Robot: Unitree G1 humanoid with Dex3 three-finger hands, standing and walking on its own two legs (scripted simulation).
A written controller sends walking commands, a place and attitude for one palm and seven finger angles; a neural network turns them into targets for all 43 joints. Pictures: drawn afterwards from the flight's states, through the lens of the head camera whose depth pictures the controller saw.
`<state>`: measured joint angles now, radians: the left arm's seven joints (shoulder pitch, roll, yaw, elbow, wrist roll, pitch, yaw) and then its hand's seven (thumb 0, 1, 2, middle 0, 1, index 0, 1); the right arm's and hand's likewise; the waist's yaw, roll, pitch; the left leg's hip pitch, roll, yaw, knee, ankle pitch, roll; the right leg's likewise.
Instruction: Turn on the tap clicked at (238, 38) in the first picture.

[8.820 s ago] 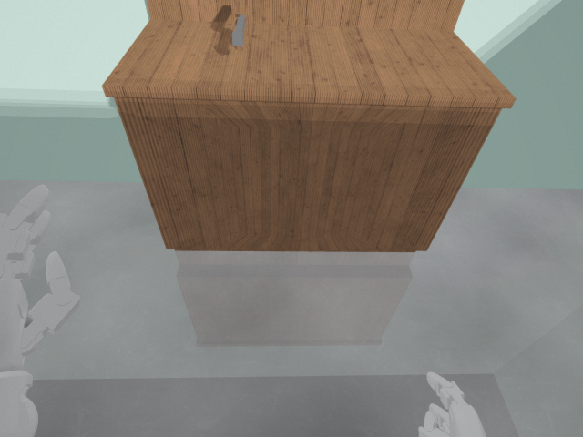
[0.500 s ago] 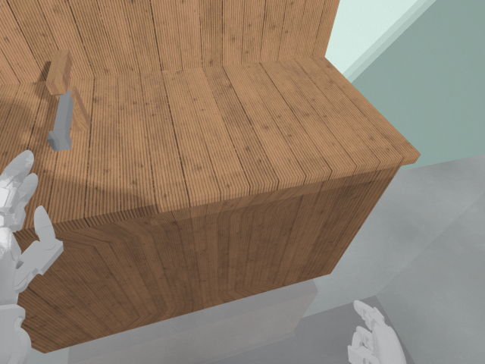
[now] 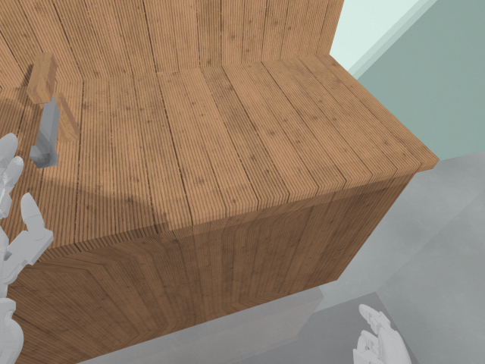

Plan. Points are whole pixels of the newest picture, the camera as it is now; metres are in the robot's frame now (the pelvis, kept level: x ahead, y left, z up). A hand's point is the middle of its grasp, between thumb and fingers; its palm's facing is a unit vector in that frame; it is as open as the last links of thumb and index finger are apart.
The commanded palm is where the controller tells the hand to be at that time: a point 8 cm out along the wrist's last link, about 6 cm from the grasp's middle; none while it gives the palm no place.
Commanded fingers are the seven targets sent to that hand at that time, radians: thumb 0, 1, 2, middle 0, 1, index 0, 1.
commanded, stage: shuffle to correct the standing spot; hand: left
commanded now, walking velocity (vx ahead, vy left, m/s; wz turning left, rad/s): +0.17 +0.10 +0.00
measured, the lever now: (44, 155) +0.38 +0.36 +0.13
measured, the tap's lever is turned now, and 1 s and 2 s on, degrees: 0 0 0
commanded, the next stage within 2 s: come to a stop and stand still in 0.08 s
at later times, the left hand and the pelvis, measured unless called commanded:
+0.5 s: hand (50, 184) +0.27 +0.26 +0.19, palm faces +0.44 -0.84 -0.30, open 7.4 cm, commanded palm +0.23 +0.31 +0.19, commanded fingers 0.00 0.90 0.90 -0.20 -0.30 -0.20 -0.30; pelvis +0.07 +0.03 +0.00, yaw +0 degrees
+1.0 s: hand (32, 178) +0.29 +0.29 +0.19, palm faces +0.40 -0.85 -0.35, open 7.4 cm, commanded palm +0.24 +0.33 +0.19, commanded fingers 0.00 0.90 0.90 -0.20 -0.30 -0.20 -0.30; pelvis +0.07 +0.05 +0.01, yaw -1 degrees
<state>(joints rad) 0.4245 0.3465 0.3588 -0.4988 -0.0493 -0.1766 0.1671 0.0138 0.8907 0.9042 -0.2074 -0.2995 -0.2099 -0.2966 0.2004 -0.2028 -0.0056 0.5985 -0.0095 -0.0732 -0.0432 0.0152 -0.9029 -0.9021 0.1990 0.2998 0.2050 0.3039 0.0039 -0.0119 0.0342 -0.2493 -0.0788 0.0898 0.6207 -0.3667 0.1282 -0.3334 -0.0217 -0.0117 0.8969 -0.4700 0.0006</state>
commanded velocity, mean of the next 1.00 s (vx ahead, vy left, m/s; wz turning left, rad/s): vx -0.04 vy -0.03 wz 0.00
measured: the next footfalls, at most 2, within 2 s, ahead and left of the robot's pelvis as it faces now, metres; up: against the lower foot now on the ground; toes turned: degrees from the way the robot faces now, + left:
right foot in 0.24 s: +0.06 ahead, -0.03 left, +0.00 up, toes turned -4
left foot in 0.50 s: +0.17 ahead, +0.20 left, +0.00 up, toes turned +0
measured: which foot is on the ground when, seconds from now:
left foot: down 0.00-0.24, up 0.26-0.48, down 0.50-1.00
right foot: up 0.00-0.22, down 0.24-1.00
